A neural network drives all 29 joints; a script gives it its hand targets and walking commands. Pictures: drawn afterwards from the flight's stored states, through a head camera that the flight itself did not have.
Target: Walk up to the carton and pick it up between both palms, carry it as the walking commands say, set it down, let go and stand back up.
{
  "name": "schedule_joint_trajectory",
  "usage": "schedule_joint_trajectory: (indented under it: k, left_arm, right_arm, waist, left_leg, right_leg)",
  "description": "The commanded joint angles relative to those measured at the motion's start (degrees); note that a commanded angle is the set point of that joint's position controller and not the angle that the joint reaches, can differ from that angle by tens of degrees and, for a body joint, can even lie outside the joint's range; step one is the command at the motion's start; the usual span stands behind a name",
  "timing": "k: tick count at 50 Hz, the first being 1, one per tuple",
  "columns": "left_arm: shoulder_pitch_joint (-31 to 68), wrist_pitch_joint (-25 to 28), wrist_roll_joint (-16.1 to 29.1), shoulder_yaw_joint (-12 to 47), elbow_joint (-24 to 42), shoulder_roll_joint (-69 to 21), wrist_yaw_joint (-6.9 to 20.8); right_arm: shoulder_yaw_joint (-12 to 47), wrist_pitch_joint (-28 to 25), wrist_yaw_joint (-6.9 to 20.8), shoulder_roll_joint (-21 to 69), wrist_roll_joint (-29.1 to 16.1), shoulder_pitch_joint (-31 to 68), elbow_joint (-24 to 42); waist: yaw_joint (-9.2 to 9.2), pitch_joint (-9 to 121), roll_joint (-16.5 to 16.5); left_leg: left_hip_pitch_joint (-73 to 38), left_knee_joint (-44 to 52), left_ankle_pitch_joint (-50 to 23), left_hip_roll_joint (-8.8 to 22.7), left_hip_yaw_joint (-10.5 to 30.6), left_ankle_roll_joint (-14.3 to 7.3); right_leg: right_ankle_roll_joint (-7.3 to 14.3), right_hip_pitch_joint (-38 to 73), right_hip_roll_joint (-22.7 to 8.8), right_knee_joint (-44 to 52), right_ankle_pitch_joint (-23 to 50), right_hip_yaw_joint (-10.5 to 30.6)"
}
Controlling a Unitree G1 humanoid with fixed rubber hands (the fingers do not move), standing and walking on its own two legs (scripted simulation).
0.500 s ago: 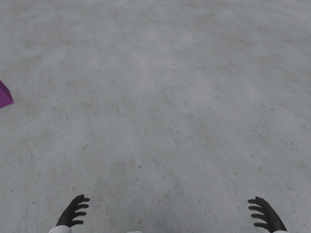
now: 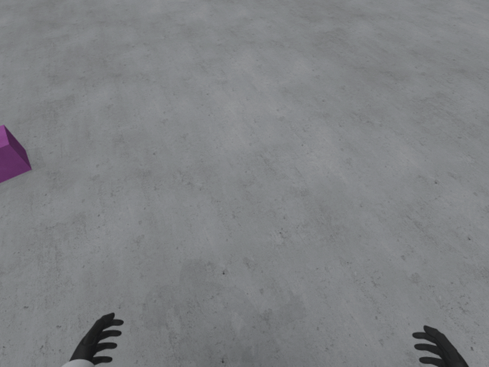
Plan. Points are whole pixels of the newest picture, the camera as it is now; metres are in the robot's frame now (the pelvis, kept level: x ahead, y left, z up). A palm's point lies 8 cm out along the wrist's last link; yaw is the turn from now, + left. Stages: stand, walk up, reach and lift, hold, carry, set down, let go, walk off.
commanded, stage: stand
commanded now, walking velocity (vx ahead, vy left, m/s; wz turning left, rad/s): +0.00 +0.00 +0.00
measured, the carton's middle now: out of the picture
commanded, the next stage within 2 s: walk up in 1.72 s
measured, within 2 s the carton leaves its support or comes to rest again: neither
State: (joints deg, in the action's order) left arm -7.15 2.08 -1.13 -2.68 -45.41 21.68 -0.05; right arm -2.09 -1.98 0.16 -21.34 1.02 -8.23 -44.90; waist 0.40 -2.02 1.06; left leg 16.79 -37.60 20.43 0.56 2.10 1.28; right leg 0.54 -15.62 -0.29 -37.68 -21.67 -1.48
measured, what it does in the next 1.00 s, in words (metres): stands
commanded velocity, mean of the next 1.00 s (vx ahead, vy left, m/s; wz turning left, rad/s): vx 0.00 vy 0.00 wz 0.00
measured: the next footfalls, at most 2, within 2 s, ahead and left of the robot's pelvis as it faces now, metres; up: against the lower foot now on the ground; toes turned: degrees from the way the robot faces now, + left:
none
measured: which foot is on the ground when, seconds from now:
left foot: down 0.00-1.00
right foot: down 0.00-1.00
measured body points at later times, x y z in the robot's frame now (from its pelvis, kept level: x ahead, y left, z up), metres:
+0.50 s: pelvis -0.01 +0.01 +0.02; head -0.01 +0.01 +0.47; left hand +0.11 +0.32 -0.09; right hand +0.10 -0.30 -0.09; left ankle +0.00 +0.14 -0.72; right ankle -0.02 -0.11 -0.72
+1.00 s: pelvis -0.01 +0.02 +0.02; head +0.00 +0.01 +0.47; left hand +0.09 +0.34 -0.09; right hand +0.10 -0.29 -0.10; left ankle +0.00 +0.14 -0.72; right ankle -0.02 -0.11 -0.72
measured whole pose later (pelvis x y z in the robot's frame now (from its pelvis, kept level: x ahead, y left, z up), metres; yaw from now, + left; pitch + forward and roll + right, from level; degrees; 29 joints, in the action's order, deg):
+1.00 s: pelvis -0.01 +0.02 +0.02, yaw +0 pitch -2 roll +0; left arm -5.6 1.1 -0.6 -0.3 -60.3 23.0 0.0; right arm -0.2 -1.2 0.0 -21.8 0.5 -5.3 -60.7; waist 0.0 -2.8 0.4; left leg 7.2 -19.9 10.6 -0.5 1.6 0.1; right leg -1.1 -5.9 -1.6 -19.7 -11.7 -1.2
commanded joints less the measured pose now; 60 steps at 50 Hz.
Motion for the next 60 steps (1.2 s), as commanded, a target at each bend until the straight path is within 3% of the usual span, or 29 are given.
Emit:
schedule_joint_trajectory:
  k: [1,7,9,10,12,16,17,18,21,22,23,24,25,26,28,30,34,36,38,39,43,44,45,47,52,55,56,59,60]
  left_arm:
    - [1.26,1.01,0.39,-1.77,1.64,9.74,-0.61]
    - [2.88,0.91,0.53,-0.78,-0.17,10.03,-0.4]
    - [3.72,0.79,0.47,-1.03,-1.58,9.56,-0.22]
    - [4.68,0.6,0.07,-1.15,-2.24,10.73,-0.3]
    - [3.71,0.97,-0.15,-0.63,-2.32,10.04,-0.04]
    - [5.94,0.44,-0.24,-0.39,-4.41,9.22,-0.15]
    - [5.29,0.5,0.26,-0.32,-4.11,8.96,0.07]
    - [5.31,0.19,-0.24,-0.38,-5.76,11.9,0.34]
    - [3.9,0.31,0.84,0.05,-7.2,10.05,0.22]
    - [4.58,0.25,0.28,-0.24,-7.08,11.5,-0.08]
    - [4.63,0.37,0.1,-0.16,-7.08,11.14,-0.23]
    - [4.5,0.49,0.39,-0.09,-7.44,11.1,-0.44]
    - [3.82,0.67,0.18,0.14,-8.95,11.5,-0.23]
    - [3.65,0.61,-0.05,0.35,-8.49,11.17,-0.06]
    - [3.55,0.25,0.27,-0.08,-9.36,11.48,0.03]
    - [2.73,0.38,0.62,0.71,-9.86,10.28,0.06]
    - [4.5,0.23,0.19,-0.23,-11.13,12.87,-0.2]
    - [4.0,-0.01,0.57,0.43,-11.86,11.55,-0.28]
    - [4.88,-0.44,0.39,0.88,-11.33,9.59,-0.18]
    - [3.44,-0.35,0.77,0.64,-11.98,11.62,-0.46]
    - [4.4,-0.37,0.48,0.39,-12.19,11.34,-0.5]
    - [4.76,-0.6,0.32,0.21,-12.42,12.24,-0.45]
    - [1.61,-0.5,0.64,0.24,-13.18,12.27,-0.65]
    - [2.6,-0.16,0.53,0.45,-12.35,11.49,-0.24]
    - [2.68,-0.23,0.66,0.8,-12.89,11.36,0.0]
    - [4.53,0.04,0.84,0.66,-12.56,11.08,-0.35]
    - [3.97,-0.44,0.68,0.82,-13.3,10.52,-0.32]
    - [3.6,-0.23,0.44,0.47,-12.94,10.74,-0.63]
    - [4.61,-0.48,0.87,0.52,-12.72,11.1,-0.74]
  right_arm:
    - [-2.37,-0.54,-0.51,-9.48,-0.05,1.78,1.5]
    - [-1.86,-0.17,0.03,-9.71,-0.32,4.38,0.06]
    - [-1.65,-0.5,-0.79,-9.71,-0.14,3.05,-2.28]
    - [-1.5,-0.42,-0.56,-10.12,-0.48,1.76,-2.8]
    - [-1.41,-0.42,-0.25,-10.01,-0.47,3.02,-2.91]
    - [-1.48,-0.89,-0.45,-10.05,-0.31,4.07,-5.12]
    - [-1.43,-0.86,-0.37,-10.22,0.08,3.98,-5.36]
    - [-1.47,-0.4,-0.19,-10.7,-0.2,4.17,-5.38]
    - [-1.32,-0.52,-0.52,-11.74,-0.12,3.05,-7.4]
    - [-1.2,-0.31,-0.26,-10.28,-0.26,2.88,-7.7]
    - [-0.65,-0.38,-0.53,-9.94,0.0,2.99,-8.52]
    - [-0.3,-0.57,-0.28,-8.62,-0.03,3.05,-8.39]
    - [-0.53,-0.48,-0.36,-9.28,-0.63,4.95,-8.28]
    - [-0.38,-0.54,-0.15,-9.74,-0.57,4.92,-8.32]
    - [-0.69,-0.47,-0.54,-10.84,-0.41,2.6,-9.4]
    - [-0.83,-0.24,-0.33,-11.46,-0.27,3.13,-10.56]
    - [-0.11,0.38,-0.47,-9.62,-0.44,2.22,-11.33]
    - [-0.17,0.32,-0.11,-10.5,-0.41,5.1,-11.15]
    - [-0.29,-0.31,-0.55,-11.63,-0.46,3.07,-12.63]
    - [0.2,-0.38,-0.4,-10.73,-0.31,5.87,-12.16]
    - [-0.07,-0.21,-0.39,-10.35,-0.44,5.16,-12.62]
    - [0.16,0.24,-0.55,-11.06,-0.27,6.26,-13.19]
    - [-0.43,0.25,-0.38,-11.48,-0.71,4.48,-13.15]
    - [-0.16,0.11,-0.62,-10.72,-0.73,3.79,-13.46]
    - [0.23,0.08,-0.52,-11.74,-0.46,5.35,-14.55]
    - [0.36,0.02,-0.59,-10.06,-0.64,5.23,-13.41]
    - [0.57,0.0,-0.4,-9.86,-0.95,5.21,-13.6]
    - [-0.2,0.23,-0.62,-11.82,-0.37,6.97,-14.11]
    - [0.21,0.48,-0.39,-10.56,-0.43,3.81,-13.83]
  waist:
    - [0.39,5.78,0.38]
    - [-0.57,4.17,-4.29]
    - [-0.78,4.98,-1.29]
    - [0.27,3.58,-3.48]
    - [-0.22,3.95,1.15]
    - [-0.1,3.11,-0.55]
    - [-1.32,4.44,-1.43]
    - [0.18,2.83,-1.71]
    - [-0.83,1.74,1.64]
    - [-0.16,2.71,-1.6]
    - [-0.82,2.08,2.65]
    - [-0.44,3.82,-0.88]
    - [-0.04,2.94,1.13]
    - [-0.27,2.35,-2.35]
    - [-0.7,0.68,0.99]
    - [-0.66,2.54,-2.96]
    - [0.79,2.34,-0.96]
    - [-0.13,2.85,2.04]
    - [-0.22,0.93,-1.81]
    - [-0.53,2.89,1.24]
    - [0.05,4.06,1.89]
    - [-0.54,2.87,-1.94]
    - [-0.54,3.59,3.18]
    - [-0.46,3.46,-2.23]
    - [-0.9,3.75,0.33]
    - [-0.82,4.18,-0.5]
    - [-0.04,4.02,-3.42]
    - [-0.82,4.15,-0.92]
    - [0.58,0.55,-3.96]
  left_leg:
    - [-5.28,5.26,-19.44,4.6,3.81,-4.99]
    - [-3.76,9.79,-16.34,4.08,3.36,-4.1]
    - [-5.12,11.14,-13.77,4.11,2.95,-4.17]
    - [-5.13,12.14,-13.52,4.57,3.89,-4.19]
    - [-4.93,12.74,-13.46,4.56,3.46,-4.01]
    - [-5.24,14.76,-14.88,4.82,3.79,-3.85]
    - [-6.02,15.51,-13.0,4.83,4.54,-3.59]
    - [-6.75,16.14,-13.7,4.96,3.63,-3.51]
    - [-6.09,17.68,-11.38,5.69,4.99,-3.81]
    - [-7.75,17.21,-12.14,5.62,4.16,-3.37]
    - [-5.8,17.77,-12.86,4.84,3.46,-3.7]
    - [-6.44,18.26,-13.85,5.58,4.45,-4.06]
    - [-8.02,19.19,-15.32,5.87,4.53,-4.11]
    - [-9.0,18.68,-14.9,5.87,4.95,-4.09]
    - [-6.68,18.87,-15.34,5.08,4.15,-3.57]
    - [-8.9,19.29,-12.68,6.04,4.92,-3.54]
    - [-7.54,20.1,-13.06,5.2,4.31,-2.93]
    - [-8.14,20.21,-14.61,5.68,4.62,-2.95]
    - [-7.19,21.81,-12.31,6.07,5.64,-3.3]
    - [-8.51,19.7,-14.63,6.44,5.74,-3.57]
    - [-8.74,21.28,-16.57,6.18,4.91,-3.31]
    - [-8.82,19.99,-19.14,6.38,4.87,-3.39]
    - [-10.65,20.41,-19.56,5.47,4.87,-2.78]
    - [-9.87,20.81,-18.72,6.27,5.08,-3.31]
    - [-11.69,20.29,-18.33,6.3,3.98,-3.01]
    - [-10.24,20.06,-21.32,6.05,3.93,-2.91]
    - [-11.13,19.86,-21.54,6.39,4.19,-3.36]
    - [-11.27,19.85,-20.47,6.03,4.2,-3.13]
    - [-9.33,21.07,-20.12,5.83,4.5,-2.84]
  right_leg:
    - [3.19,2.91,-5.64,8.03,21.39,6.9]
    - [2.86,5.27,-5.8,12.0,17.96,6.41]
    - [2.96,5.76,-6.38,12.62,16.2,6.74]
    - [2.89,5.78,-6.26,13.85,15.38,6.47]
    - [2.49,6.68,-5.88,13.23,14.51,5.83]
    - [2.36,6.59,-5.92,15.45,14.02,5.77]
    - [2.08,7.9,-5.38,16.48,10.39,5.59]
    - [1.81,5.92,-4.94,16.78,9.97,5.15]
    - [1.69,6.97,-5.64,18.52,11.36,6.42]
    - [2.1,6.65,-5.88,18.61,11.62,5.75]
    - [1.97,9.19,-6.18,18.51,13.79,6.4]
    - [2.11,10.25,-6.53,17.79,13.62,6.12]
    - [1.72,8.54,-6.21,18.58,14.21,5.9]
    - [1.37,7.83,-5.61,19.31,12.86,5.0]
    - [1.49,8.56,-6.51,19.89,12.36,6.48]
    - [1.23,8.43,-5.95,20.33,11.31,4.76]
    - [0.95,8.57,-6.37,20.38,10.57,5.56]
    - [1.46,8.73,-6.55,20.08,11.99,5.67]
    - [1.46,8.85,-6.52,20.54,10.3,5.28]
    - [1.76,9.12,-6.81,20.56,13.02,5.93]
    - [1.0,10.32,-6.63,20.09,15.07,5.79]
    - [1.03,10.22,-6.59,20.97,15.73,4.41]
    - [1.14,11.12,-6.75,20.54,18.43,5.44]
    - [1.44,11.24,-6.85,20.36,17.38,5.54]
    - [0.66,9.5,-6.69,21.66,15.25,5.97]
    - [0.52,12.03,-7.71,20.57,19.65,5.56]
    - [0.34,11.79,-7.55,20.6,21.75,5.44]
    - [0.39,11.37,-7.25,21.44,20.26,4.26]
    - [0.64,9.28,-6.85,20.38,18.31,4.05]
